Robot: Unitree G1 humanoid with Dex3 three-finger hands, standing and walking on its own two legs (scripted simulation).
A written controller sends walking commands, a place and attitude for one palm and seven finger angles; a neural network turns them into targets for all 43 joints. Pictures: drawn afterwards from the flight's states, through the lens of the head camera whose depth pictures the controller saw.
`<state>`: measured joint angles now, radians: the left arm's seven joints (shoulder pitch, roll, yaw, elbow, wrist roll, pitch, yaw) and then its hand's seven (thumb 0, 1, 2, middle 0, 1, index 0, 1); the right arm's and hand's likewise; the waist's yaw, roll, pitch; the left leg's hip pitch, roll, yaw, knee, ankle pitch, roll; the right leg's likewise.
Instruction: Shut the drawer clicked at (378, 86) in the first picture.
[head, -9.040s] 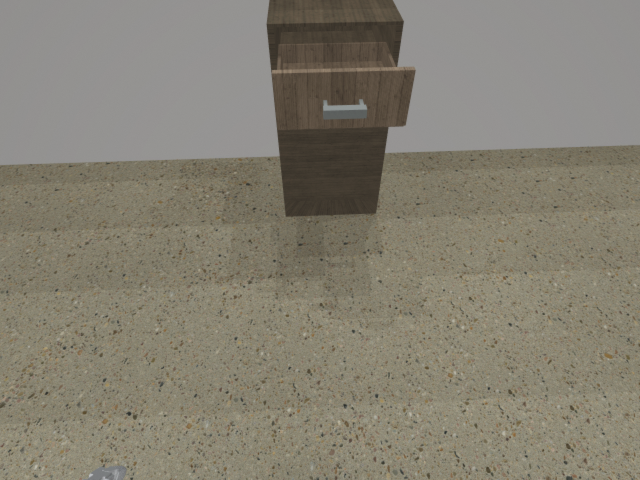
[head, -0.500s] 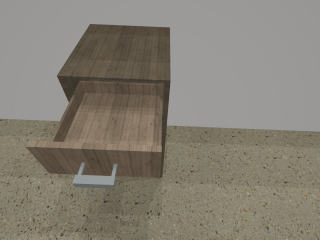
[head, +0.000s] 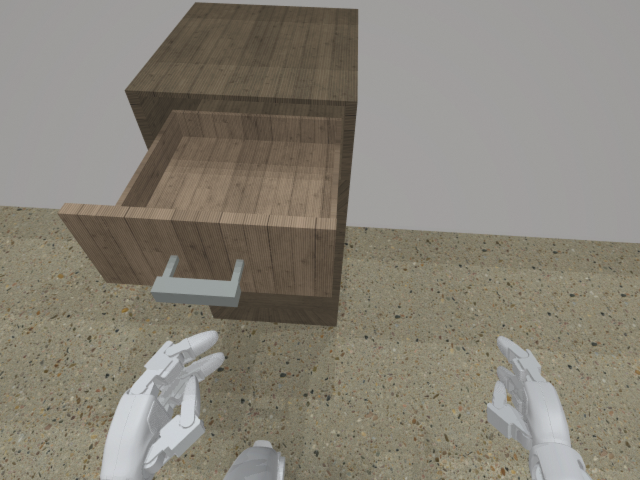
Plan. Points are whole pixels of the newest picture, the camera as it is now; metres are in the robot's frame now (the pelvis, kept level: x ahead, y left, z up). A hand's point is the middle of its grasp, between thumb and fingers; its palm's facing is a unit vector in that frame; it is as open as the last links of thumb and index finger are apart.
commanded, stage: raise the hand and make a fist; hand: left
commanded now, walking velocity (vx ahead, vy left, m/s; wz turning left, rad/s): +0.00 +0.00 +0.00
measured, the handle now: (201, 278) +0.37 +0.20 +0.03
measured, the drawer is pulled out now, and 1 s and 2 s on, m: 0.29 0.29 0.29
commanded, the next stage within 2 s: bring the fist close to the handle in 1.50 s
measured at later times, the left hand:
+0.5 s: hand (177, 404) +0.18 +0.16 +0.08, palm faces +0.03 -1.00 -0.04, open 3.6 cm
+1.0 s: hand (173, 401) +0.18 +0.15 +0.12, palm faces +0.01 -1.00 -0.02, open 3.2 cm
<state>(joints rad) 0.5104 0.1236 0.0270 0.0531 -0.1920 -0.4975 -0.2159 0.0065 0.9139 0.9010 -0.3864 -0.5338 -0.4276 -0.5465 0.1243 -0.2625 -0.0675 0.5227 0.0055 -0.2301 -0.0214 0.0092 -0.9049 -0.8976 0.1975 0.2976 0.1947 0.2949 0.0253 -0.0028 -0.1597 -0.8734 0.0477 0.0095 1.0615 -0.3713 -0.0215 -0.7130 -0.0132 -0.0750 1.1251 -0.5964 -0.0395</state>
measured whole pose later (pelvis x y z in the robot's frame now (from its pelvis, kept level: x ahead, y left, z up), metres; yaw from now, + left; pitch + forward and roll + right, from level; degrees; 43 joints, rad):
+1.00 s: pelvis +0.02 +0.02 +0.02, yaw +1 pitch +7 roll -2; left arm 0.70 0.17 -0.05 -0.39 -0.17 -0.26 -0.11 0.01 0.90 0.90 -1.37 -1.57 -1.36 -1.56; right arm 0.22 -0.20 0.04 0.43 0.03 -0.14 -0.04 0.01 -0.90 -0.90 0.20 0.30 0.20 0.30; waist 0.02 0.06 -0.13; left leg -0.73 0.04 -0.01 0.98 -0.37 0.00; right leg -0.53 -0.01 -0.09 0.97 -0.55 -0.01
